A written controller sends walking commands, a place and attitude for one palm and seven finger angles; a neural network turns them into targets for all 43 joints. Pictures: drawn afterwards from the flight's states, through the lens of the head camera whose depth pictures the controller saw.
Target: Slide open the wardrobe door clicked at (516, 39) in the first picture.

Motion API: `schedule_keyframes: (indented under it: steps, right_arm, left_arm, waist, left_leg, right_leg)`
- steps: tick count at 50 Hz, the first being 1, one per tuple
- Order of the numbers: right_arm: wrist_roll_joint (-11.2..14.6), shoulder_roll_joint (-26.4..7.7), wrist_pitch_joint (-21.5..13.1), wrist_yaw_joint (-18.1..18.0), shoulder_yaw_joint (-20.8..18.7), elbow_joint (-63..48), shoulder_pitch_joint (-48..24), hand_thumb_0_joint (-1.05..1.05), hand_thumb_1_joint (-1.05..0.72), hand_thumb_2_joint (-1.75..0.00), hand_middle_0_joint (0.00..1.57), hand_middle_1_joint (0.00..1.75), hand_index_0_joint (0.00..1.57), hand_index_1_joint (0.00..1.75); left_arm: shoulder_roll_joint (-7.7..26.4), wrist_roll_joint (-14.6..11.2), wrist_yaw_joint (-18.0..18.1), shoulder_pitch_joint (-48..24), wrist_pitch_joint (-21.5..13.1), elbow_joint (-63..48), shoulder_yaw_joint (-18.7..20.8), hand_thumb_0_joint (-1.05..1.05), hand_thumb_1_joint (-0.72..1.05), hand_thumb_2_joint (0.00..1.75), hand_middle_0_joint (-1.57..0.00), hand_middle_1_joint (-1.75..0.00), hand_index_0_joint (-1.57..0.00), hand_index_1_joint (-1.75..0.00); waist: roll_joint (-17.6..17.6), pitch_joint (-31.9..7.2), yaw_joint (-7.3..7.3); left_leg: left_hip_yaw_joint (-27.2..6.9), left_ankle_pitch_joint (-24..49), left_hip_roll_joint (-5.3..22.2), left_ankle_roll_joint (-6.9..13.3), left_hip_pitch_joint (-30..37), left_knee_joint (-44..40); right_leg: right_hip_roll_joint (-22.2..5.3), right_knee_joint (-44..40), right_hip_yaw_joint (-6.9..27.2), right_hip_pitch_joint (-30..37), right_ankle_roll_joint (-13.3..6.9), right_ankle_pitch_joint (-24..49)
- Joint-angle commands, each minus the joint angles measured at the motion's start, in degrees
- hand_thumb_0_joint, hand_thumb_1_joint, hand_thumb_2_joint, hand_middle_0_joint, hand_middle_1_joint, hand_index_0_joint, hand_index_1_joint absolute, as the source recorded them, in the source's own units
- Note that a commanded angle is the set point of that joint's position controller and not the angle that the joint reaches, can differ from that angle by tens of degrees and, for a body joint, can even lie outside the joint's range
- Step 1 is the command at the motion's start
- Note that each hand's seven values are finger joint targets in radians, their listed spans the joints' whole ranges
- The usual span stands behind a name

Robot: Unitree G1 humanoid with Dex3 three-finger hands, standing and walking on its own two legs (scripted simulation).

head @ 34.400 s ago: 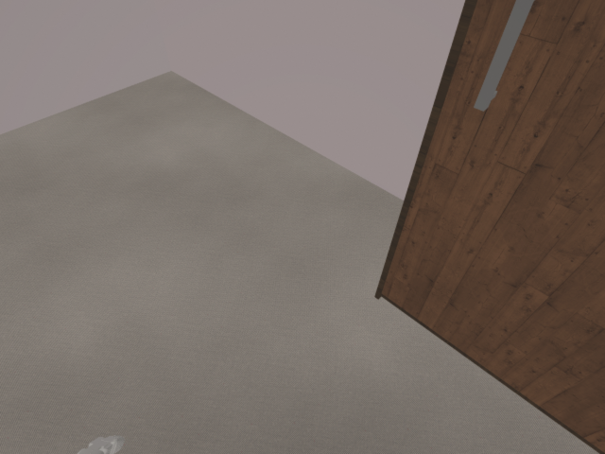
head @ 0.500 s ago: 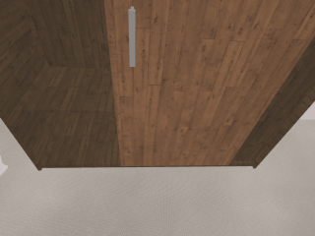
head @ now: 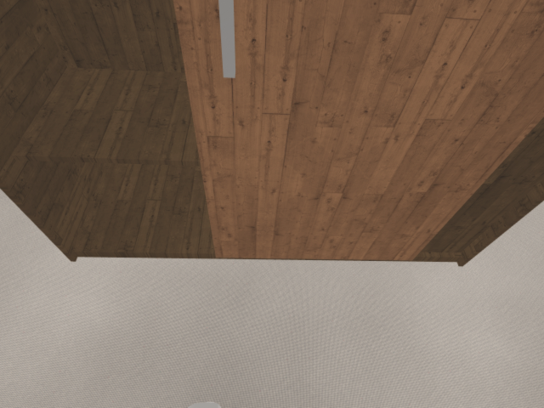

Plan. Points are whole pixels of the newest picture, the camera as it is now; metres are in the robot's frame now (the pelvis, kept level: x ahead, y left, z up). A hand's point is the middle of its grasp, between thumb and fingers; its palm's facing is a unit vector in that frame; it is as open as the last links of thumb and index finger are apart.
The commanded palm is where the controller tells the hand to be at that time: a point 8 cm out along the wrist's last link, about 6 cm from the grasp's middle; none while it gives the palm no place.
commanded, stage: let the arm hang, fingers relaxed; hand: left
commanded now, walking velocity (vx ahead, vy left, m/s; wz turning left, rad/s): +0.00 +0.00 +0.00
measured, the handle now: (227, 12) +0.65 +0.11 +0.22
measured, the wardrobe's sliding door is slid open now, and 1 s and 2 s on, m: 0.55 0.55 0.55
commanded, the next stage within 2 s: look to check the result in 0.70 s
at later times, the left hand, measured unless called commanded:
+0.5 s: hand out of the picture +0.11 +0.17 -0.16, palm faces +0.00 -0.98 -0.21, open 7.3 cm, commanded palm none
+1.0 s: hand out of the picture +0.00 +0.18 -0.16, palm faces +0.00 -0.98 -0.20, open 7.4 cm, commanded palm none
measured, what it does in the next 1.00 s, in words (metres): steps on the spot: right foot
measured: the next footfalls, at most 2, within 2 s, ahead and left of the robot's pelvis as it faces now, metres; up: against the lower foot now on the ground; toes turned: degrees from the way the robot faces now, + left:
right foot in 0.08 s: +0.00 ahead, -0.14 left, +0.00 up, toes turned +0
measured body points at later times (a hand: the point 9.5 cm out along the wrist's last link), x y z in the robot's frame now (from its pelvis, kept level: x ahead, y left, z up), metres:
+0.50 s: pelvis +0.04 -0.01 +0.01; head +0.05 -0.02 +0.46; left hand +0.11 +0.22 -0.14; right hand +0.09 -0.25 -0.15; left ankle +0.02 +0.13 -0.73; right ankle -0.04 -0.14 -0.73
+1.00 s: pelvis +0.00 -0.01 +0.02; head +0.02 -0.01 +0.47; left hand +0.00 +0.23 -0.14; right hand +0.01 -0.24 -0.14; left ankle +0.02 +0.13 -0.73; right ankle -0.04 -0.14 -0.73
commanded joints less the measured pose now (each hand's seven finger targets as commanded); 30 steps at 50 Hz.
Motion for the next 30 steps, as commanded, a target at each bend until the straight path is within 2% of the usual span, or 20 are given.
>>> schedule_keyframes:
  steps: [1,2,3,4,5,6,7,9,12,17,20,24,28,30]
  right_arm:
    - [0.42,-10.14,-1.35,-0.75,-2.34,-1.35,-1.18,0.00,-0.90,-0.90,0.20,0.30,0.20,0.30]
    - [0.99,-8.83,-1.37,-0.61,-2.37,-0.67,-0.60,0.00,-0.90,-0.90,0.20,0.30,0.20,0.30]
    - [1.47,-7.16,-1.36,-0.41,-2.31,-0.35,0.39,0.00,-0.90,-0.90,0.20,0.30,0.20,0.30]
    - [1.37,-6.20,-1.29,0.06,-2.18,0.29,1.19,0.00,-0.90,-0.90,0.20,0.30,0.20,0.30]
    - [1.20,-5.97,-1.16,0.59,-2.08,1.58,2.83,0.00,-0.90,-0.90,0.20,0.30,0.20,0.30]
    - [0.96,-5.74,-1.24,0.51,-2.15,3.23,3.38,0.00,-0.90,-0.90,0.20,0.30,0.20,0.30]
    - [0.85,-6.57,-1.33,0.13,-2.29,4.26,2.72,0.00,-0.90,-0.90,0.20,0.30,0.20,0.30]
    - [1.14,-6.62,-1.86,-0.27,-2.22,5.59,3.05,0.00,-0.90,-0.90,0.20,0.30,0.20,0.30]
    - [1.29,-5.78,-1.96,-0.61,-1.99,7.24,4.20,0.00,-0.90,-0.90,0.20,0.30,0.20,0.30]
    - [1.13,-4.49,-1.65,-0.64,-1.99,8.32,2.69,0.00,-0.90,-0.90,0.20,0.30,0.20,0.30]
    - [1.10,-4.23,-1.53,-0.59,-2.07,8.87,1.43,0.00,-0.90,-0.90,0.20,0.30,0.20,0.30]
    - [0.93,-4.06,-1.71,-0.68,-2.06,9.48,0.48,0.00,-0.90,-0.90,0.20,0.30,0.20,0.30]
    - [0.93,-4.12,-1.70,-0.60,-2.01,9.64,-0.66,0.00,-0.90,-0.90,0.20,0.30,0.20,0.30]
    - [1.10,-4.39,-1.70,-0.58,-2.00,9.73,-0.77,0.00,-0.90,-0.90,0.20,0.30,0.20,0.30]
  left_arm:
    - [3.01,0.47,-0.93,2.60,-2.70,-0.17,0.83,0.00,0.90,0.90,-0.20,-0.30,-0.20,-0.30]
    - [4.09,0.72,-0.59,3.30,-3.24,1.36,0.77,0.00,0.90,0.90,-0.20,-0.30,-0.20,-0.30]
    - [5.82,0.93,-0.21,2.23,-3.78,2.03,0.82,0.00,0.90,0.90,-0.20,-0.30,-0.20,-0.30]
    - [7.04,0.86,-0.04,0.15,-4.04,2.26,0.69,0.00,0.90,0.90,-0.20,-0.30,-0.20,-0.30]
    - [7.97,0.71,-0.03,-2.63,-3.96,2.07,0.55,0.00,0.90,0.90,-0.20,-0.30,-0.20,-0.30]
    - [7.70,0.58,-0.04,-3.76,-3.83,2.54,0.57,0.00,0.90,0.90,-0.20,-0.30,-0.20,-0.30]
    - [7.15,0.38,0.18,-3.91,-3.75,3.44,0.53,0.00,0.90,0.90,-0.20,-0.30,-0.20,-0.30]
    - [5.64,0.21,0.76,-1.13,-3.97,5.36,0.20,0.00,0.90,0.90,-0.20,-0.30,-0.20,-0.30]
    - [5.44,0.22,1.50,0.70,-4.16,7.11,0.42,0.00,0.90,0.90,-0.20,-0.30,-0.20,-0.30]
    - [4.78,0.28,1.82,0.21,-4.04,8.01,0.45,0.00,0.90,0.90,-0.20,-0.30,-0.20,-0.30]
    - [4.37,0.41,1.83,-0.58,-4.08,8.18,0.38,0.00,0.90,0.90,-0.20,-0.30,-0.20,-0.30]
    - [3.49,0.34,1.67,-1.96,-4.03,8.28,0.47,0.00,0.90,0.90,-0.20,-0.30,-0.20,-0.30]
    - [3.54,0.35,1.48,-2.33,-4.11,8.68,0.37,0.00,0.90,0.90,-0.20,-0.30,-0.20,-0.30]
    - [3.77,0.42,1.43,-2.29,-4.20,8.90,0.31,0.00,0.90,0.90,-0.20,-0.30,-0.20,-0.30]
  waist:
    - [9.51,-8.94,2.36]
    - [2.78,-9.49,2.15]
    - [-5.00,-9.69,0.89]
    - [-7.96,-8.40,-0.10]
    - [-3.70,-8.19,-1.57]
    - [-0.42,-8.40,-1.78]
    - [-1.58,-7.53,-1.07]
    - [-0.74,-8.71,0.01]
    - [-1.50,-10.01,0.30]
    - [0.22,-7.97,0.44]
    - [0.64,-6.68,0.43]
    - [3.39,-5.53,0.27]
    - [3.10,-4.54,0.40]
    - [1.77,-4.45,0.40]
  left_leg:
    - [-8.28,17.86,7.88,6.23,5.30,-10.43]
    - [-6.26,14.36,5.08,3.90,4.91,-7.44]
    - [-3.72,9.09,2.24,1.89,4.03,-5.31]
    - [-1.61,4.14,0.08,0.65,5.08,-5.11]
    - [-1.32,4.19,-0.38,0.46,8.25,-6.69]
    - [-1.96,8.84,0.29,0.83,10.94,-7.78]
    - [-2.63,15.14,2.15,1.24,11.84,-7.61]
    - [-2.41,28.25,3.50,1.68,13.03,-6.61]
    - [-0.84,35.21,3.21,1.14,13.25,-5.47]
    - [-0.26,30.36,2.90,0.87,12.83,-6.84]
    - [-0.41,28.49,3.08,0.83,13.43,-7.70]
    - [-0.98,27.95,3.49,0.90,13.73,-9.41]
    - [-1.18,25.08,3.59,0.89,13.77,-10.60]
    - [-1.32,24.04,3.68,0.94,13.96,-11.04]
  right_leg:
    - [0.04,-19.61,-0.73,5.82,0.71,14.67]
    - [-1.37,-25.10,2.10,7.93,0.38,20.55]
    - [-6.50,-27.54,8.78,7.56,-1.37,24.99]
    - [-10.89,-28.38,11.60,4.35,-3.48,28.09]
    - [-11.39,-27.51,10.09,1.42,-3.99,26.79]
    - [-8.82,-24.88,7.84,0.03,-3.06,27.85]
    - [-6.34,-23.02,5.54,0.45,-1.83,31.75]
    - [-5.88,-21.19,3.48,4.23,-0.79,42.47]
    - [-6.14,-19.20,2.73,8.07,-0.62,53.76]
    - [-6.47,-20.69,3.28,7.86,-0.64,52.34]
    - [-6.15,-22.13,3.57,6.71,-0.59,49.19]
    - [-5.77,-23.58,3.90,5.98,-0.58,43.66]
    - [-5.78,-25.34,4.27,5.55,-0.49,41.12]
    - [-5.57,-26.10,4.30,5.54,-0.40,40.05]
